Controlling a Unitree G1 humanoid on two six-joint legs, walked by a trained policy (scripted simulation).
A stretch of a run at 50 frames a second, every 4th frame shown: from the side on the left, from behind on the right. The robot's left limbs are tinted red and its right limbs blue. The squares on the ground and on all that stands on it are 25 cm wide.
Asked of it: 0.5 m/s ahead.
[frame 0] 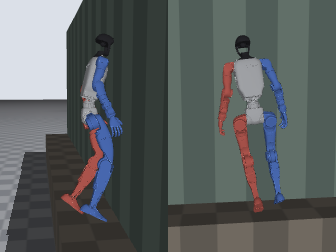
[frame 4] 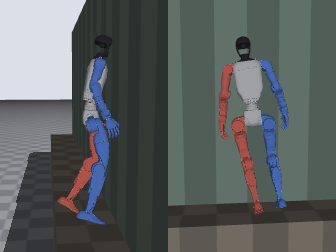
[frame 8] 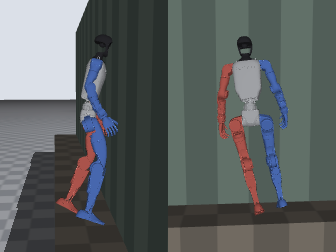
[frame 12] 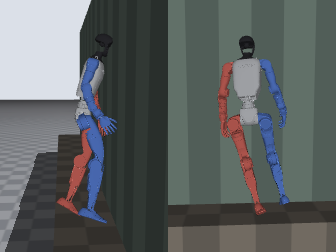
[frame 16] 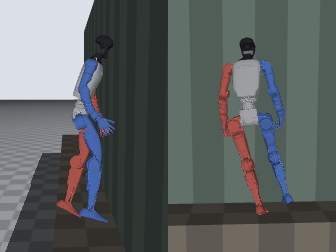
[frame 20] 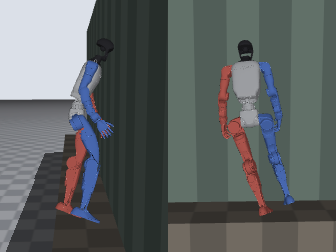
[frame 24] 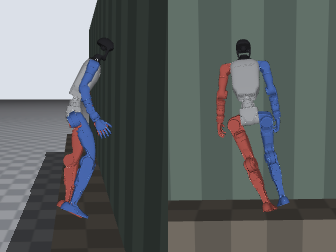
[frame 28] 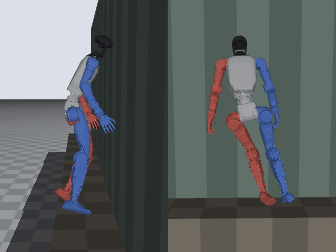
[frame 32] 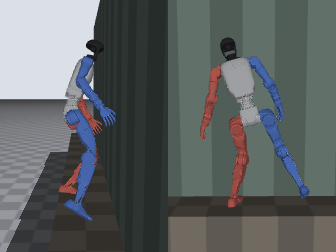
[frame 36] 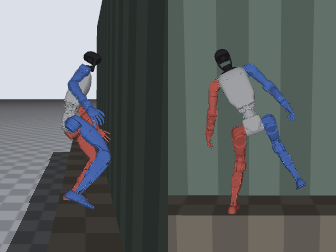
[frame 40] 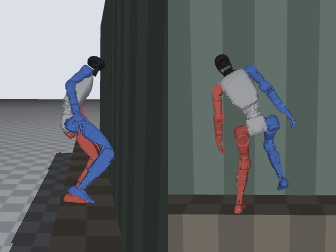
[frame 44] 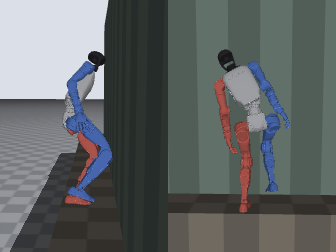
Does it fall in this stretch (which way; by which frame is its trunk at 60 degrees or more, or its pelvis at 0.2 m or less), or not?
no
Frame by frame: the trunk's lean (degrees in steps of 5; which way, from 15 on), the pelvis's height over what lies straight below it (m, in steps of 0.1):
0: 20 forward and to its left, 0.8
4: 15 forward and to its left, 0.8
8: 15 forward, 0.8
12: 20 forward, 0.8
16: 25 forward, 0.8
20: 25 forward, 0.8
24: 30 forward, 0.8
28: 30 forward, 0.8
32: 30 forward and to its left, 0.8
36: 35 forward and to its left, 0.7
40: 40 forward and to its left, 0.7
44: 40 forward and to its left, 0.7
